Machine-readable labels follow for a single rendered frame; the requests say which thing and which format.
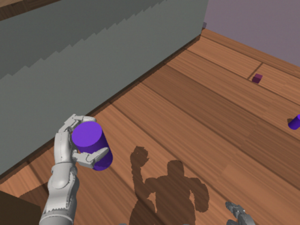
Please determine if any right robot hand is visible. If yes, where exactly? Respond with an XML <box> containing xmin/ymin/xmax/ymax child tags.
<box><xmin>225</xmin><ymin>202</ymin><xmax>256</xmax><ymax>225</ymax></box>

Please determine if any left robot hand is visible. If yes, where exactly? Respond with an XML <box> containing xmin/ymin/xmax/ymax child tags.
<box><xmin>54</xmin><ymin>114</ymin><xmax>109</xmax><ymax>169</ymax></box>

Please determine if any left robot arm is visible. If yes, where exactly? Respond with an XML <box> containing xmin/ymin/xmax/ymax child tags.
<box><xmin>39</xmin><ymin>162</ymin><xmax>80</xmax><ymax>225</ymax></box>

